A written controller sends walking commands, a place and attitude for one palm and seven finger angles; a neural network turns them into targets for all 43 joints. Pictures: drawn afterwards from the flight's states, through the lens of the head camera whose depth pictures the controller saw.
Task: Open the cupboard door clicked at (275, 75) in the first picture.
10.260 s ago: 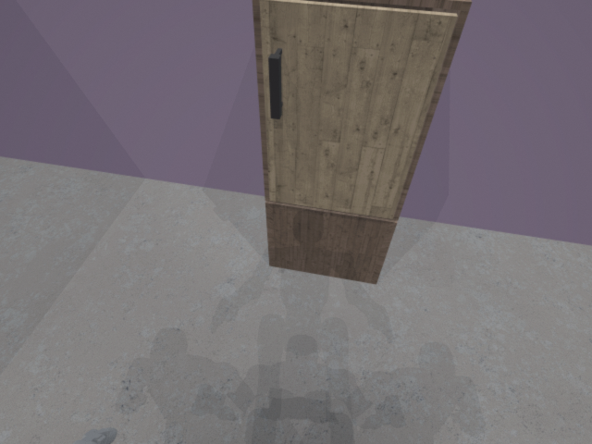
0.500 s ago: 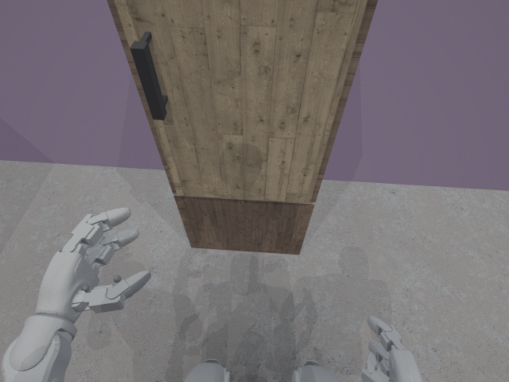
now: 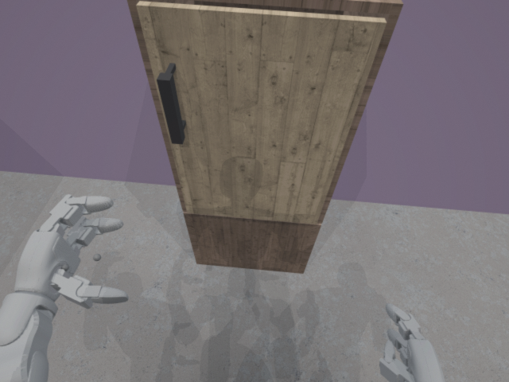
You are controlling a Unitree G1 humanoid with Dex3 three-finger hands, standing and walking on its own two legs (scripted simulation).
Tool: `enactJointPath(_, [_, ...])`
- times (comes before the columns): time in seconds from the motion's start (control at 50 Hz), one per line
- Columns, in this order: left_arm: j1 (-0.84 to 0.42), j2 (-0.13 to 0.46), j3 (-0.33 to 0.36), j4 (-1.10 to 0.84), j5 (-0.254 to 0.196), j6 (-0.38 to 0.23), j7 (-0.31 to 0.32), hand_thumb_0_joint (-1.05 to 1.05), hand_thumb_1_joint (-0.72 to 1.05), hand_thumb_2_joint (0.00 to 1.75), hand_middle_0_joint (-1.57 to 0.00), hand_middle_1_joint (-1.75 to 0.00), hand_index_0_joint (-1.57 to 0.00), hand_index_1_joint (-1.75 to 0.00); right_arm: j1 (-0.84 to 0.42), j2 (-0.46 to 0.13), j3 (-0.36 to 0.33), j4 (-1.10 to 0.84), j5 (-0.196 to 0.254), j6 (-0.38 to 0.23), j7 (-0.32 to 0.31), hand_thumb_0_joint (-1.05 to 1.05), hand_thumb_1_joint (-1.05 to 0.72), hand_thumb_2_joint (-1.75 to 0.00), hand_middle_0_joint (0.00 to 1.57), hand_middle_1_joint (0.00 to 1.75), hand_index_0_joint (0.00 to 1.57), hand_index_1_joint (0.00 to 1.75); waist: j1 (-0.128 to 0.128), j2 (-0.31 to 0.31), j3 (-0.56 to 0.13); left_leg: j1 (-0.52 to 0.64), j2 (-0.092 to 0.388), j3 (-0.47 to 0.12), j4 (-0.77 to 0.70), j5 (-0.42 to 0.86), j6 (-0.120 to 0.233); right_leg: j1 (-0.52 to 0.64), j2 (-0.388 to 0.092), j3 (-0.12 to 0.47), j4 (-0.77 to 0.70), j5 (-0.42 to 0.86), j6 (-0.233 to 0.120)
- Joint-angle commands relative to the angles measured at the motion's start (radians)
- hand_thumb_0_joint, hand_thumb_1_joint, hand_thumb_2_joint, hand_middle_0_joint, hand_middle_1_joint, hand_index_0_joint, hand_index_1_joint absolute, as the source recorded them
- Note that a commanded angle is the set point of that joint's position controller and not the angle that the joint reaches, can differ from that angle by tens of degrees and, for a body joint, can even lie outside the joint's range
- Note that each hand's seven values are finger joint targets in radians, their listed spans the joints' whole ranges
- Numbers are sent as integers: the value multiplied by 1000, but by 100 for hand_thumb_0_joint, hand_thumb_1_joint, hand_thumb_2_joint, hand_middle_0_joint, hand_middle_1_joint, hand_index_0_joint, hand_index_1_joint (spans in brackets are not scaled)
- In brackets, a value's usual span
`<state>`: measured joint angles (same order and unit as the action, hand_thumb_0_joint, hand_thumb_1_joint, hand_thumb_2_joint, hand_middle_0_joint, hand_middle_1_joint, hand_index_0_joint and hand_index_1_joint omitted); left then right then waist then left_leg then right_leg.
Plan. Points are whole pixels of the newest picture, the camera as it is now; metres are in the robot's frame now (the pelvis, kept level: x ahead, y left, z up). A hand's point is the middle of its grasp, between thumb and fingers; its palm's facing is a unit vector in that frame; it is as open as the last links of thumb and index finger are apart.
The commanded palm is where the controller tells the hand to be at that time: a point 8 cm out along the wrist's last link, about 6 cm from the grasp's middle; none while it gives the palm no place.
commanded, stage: raise the hand with hooked fingers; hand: left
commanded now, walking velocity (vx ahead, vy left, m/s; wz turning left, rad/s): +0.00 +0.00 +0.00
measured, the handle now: (175, 105) +0.58 +0.21 +0.10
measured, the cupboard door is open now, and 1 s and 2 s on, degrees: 0 0 0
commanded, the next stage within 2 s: move the hooked fingers beside the handle in 0.88 s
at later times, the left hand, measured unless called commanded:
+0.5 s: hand (73, 210) +0.30 +0.28 +0.12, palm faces +0.02 -1.00 -0.02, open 14.0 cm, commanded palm +0.27 +0.32 +0.12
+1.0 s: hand (86, 216) +0.30 +0.26 +0.12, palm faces +0.03 -1.00 -0.03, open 14.0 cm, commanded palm +0.27 +0.31 +0.12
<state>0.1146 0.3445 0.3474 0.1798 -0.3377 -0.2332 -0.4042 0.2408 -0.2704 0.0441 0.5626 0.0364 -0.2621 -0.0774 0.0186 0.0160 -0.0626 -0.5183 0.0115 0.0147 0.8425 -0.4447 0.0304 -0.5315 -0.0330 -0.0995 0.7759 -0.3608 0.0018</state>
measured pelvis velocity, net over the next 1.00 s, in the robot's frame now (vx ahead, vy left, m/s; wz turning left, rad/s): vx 0.00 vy -0.01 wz -0.01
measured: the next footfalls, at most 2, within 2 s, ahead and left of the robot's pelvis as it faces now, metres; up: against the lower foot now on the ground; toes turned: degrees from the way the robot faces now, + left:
none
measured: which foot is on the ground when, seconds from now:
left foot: down 0.00-1.00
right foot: down 0.00-1.00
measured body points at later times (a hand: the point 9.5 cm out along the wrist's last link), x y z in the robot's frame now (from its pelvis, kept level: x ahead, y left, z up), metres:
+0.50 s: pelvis +0.00 +0.00 +0.02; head +0.03 +0.00 +0.47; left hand +0.29 +0.33 +0.13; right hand +0.15 -0.25 -0.07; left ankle -0.01 +0.09 -0.70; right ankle +0.02 -0.13 -0.70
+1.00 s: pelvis +0.00 -0.01 +0.02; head +0.02 -0.02 +0.47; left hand +0.29 +0.31 +0.12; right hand +0.16 -0.25 -0.06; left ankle -0.01 +0.09 -0.70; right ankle +0.02 -0.13 -0.70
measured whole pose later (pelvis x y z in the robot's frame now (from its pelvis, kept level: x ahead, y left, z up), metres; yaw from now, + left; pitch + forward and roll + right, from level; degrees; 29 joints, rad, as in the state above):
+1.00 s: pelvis +0.00 -0.01 +0.02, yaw -1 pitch +4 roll -1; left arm -0.11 0.42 0.45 0.40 -0.34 -0.13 -0.50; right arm 0.27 -0.28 0.06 0.58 0.04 -0.22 -0.10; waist 0.02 0.03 -0.04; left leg -0.39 0.02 0.03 0.69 -0.38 0.01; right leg -0.42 -0.02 -0.09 0.65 -0.31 -0.01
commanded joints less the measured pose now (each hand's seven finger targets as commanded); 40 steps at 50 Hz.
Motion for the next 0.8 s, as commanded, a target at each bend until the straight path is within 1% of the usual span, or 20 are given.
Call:
enactJointPath(0.0, [-199,213,99,-178,-22,-29,-21,0,-50,30,-30,-120,-30,-120,-18,-137,-54,-129,10,-38,-17,0,-90,-90,20,30,20,30,-9,76,-198,129,-3,-54,-175,387,-31,149,49,19,-87,270,-29])
enactJointPath(0.02, [-221,230,110,-163,-25,-20,-28,0,-50,30,-30,-120,-30,-120,-18,-141,-50,-129,6,-36,-17,0,-90,-90,20,30,20,30,-6,88,-189,132,-4,-55,-177,396,-31,157,53,22,-89,280,-33])
enactJointPath(0.1, [-292,254,129,-136,-25,0,-41,0,-50,30,-30,-120,-30,-120,-23,-138,-47,-124,10,-27,-23,0,-90,-90,20,30,20,30,-9,65,-195,158,-1,-59,-201,399,-35,169,51,19,-111,279,-31])
enactJointPath(0.12, [-322,270,135,-133,-26,3,-49,0,-50,30,-30,-120,-30,-120,-24,-141,-42,-125,6,-25,-23,0,-90,-90,20,30,20,30,-4,89,-196,167,-2,-59,-203,412,-35,179,53,22,-113,289,-36])
enactJointPath(0.2, [-376,295,156,-82,-30,17,-69,0,-50,30,-30,-120,-30,-120,-25,-142,-41,-119,11,-20,-30,0,-90,-90,20,30,20,30,-7,61,-207,182,-3,-58,-224,389,-32,195,49,25,-137,276,-33])
enactJointPath(0.24, [-417,322,166,-85,-28,21,-80,0,-50,30,-30,-120,-30,-120,-28,-141,-38,-120,10,-17,-30,0,-90,-90,20,30,20,30,-2,89,-220,201,-4,-58,-232,411,-34,213,49,27,-143,289,-37])
enactJointPath(0.26, [-416,327,175,-56,-28,28,-85,0,-50,30,-30,-120,-30,-120,-23,-142,-38,-117,9,-16,-32,0,-90,-90,20,30,20,30,-1,82,-222,208,-2,-58,-236,419,-34,215,50,27,-148,294,-37])
enactJointPath(0.3, [-433,333,178,-15,-28,39,-91,0,-50,30,-30,-120,-30,-120,-22,-146,-38,-114,13,-13,-35,0,-90,-90,20,30,20,30,-2,60,-190,191,-2,-58,-248,391,-32,210,49,26,-160,273,-35])
enactJointPath(0.36, [-483,363,194,30,-29,54,-105,0,-50,30,-30,-120,-30,-120,-22,-150,-37,-114,15,-6,-38,0,-90,-90,20,30,20,30,-3,60,-184,192,-7,-52,-260,355,-26,220,48,35,-180,256,-36])
enactJointPath(0.4, [-450,322,165,60,-33,61,-116,0,-50,30,-30,-120,-30,-120,-21,-149,-39,-118,16,-6,-36,0,-90,-90,20,30,20,30,-3,57,-170,186,-8,-46,-262,342,-23,213,45,34,-185,248,-36])
enactJointPath(0.42, [-448,323,162,41,-36,56,-122,0,-50,30,-30,-120,-30,-120,-18,-151,-40,-124,16,-7,-32,0,-90,-90,20,30,20,30,4,42,-185,193,-8,-49,-260,363,-23,234,48,36,-180,265,-40])
enactJointPath(0.44, [-442,339,175,35,-33,56,-123,0,-50,30,-30,-120,-30,-120,-18,-152,-43,-128,14,-8,-29,0,-90,-90,20,30,20,30,7,58,-199,194,-9,-43,-258,368,-21,236,45,41,-179,274,-38])
enactJointPath(0.5, [-443,341,176,11,-27,47,-109,0,-50,30,-30,-120,-30,-120,-18,-152,-46,-129,15,-7,-25,0,-90,-90,20,30,20,30,7,64,-187,190,-8,-44,-266,355,-23,223,46,37,-182,256,-37])
enactJointPath(0.54, [-453,378,212,-14,-29,37,-98,0,-50,30,-30,-120,-30,-120,-16,-153,-46,-132,10,-7,-22,0,-90,-90,20,30,20,30,12,63,-200,193,-9,-41,-264,363,-21,239,47,44,-182,270,-39])
enactJointPath(0.6, [-436,352,207,19,-32,34,-88,0,-50,30,-30,-120,-30,-120,-14,-149,-46,-129,11,-5,-26,0,-90,-90,20,30,20,30,5,44,-180,169,-11,-30,-264,324,-18,234,44,50,-191,251,-32])
enactJointPath(0.62, [-453,364,211,10,-35,29,-88,0,-50,30,-30,-120,-30,-120,-13,-151,-46,-130,9,-3,-25,0,-90,-90,20,30,20,30,5,32,-175,163,-11,-29,-260,320,-15,243,45,57,-192,248,-34])
enactJointPath(0.66, [-480,367,203,-11,-23,23,-85,0,-50,30,-30,-120,-30,-120,-17,-148,-45,-129,10,-5,-29,0,-90,-90,20,30,20,30,3,96,-196,175,-14,-23,-259,311,-13,244,40,66,-192,244,-35])
enactJointPath(0.72, [-477,362,193,-47,-24,10,-83,0,-50,30,-30,-120,-30,-120,-12,-147,-47,-128,8,-10,-31,0,-90,-90,20,30,20,30,1,76,-221,199,-10,-25,-252,353,-12,262,45,62,-184,286,-35])
enactJointPath(0.74, [-471,369,201,-42,-21,10,-85,0,-50,30,-30,-120,-30,-120,-14,-145,-46,-127,9,-10,-33,0,-90,-90,20,30,20,30,3,97,-230,199,-10,-23,-252,361,-13,267,43,64,-183,299,-34])
enactJointPath(0.78, [-449,347,193,-6,-26,17,-90,0,-50,30,-30,-120,-30,-120,-14,-144,-45,-121,10,-10,-34,0,-90,-90,20,30,20,30,-2,65,-198,183,-10,-23,-253,352,-13,258,43,61,-187,300,-31])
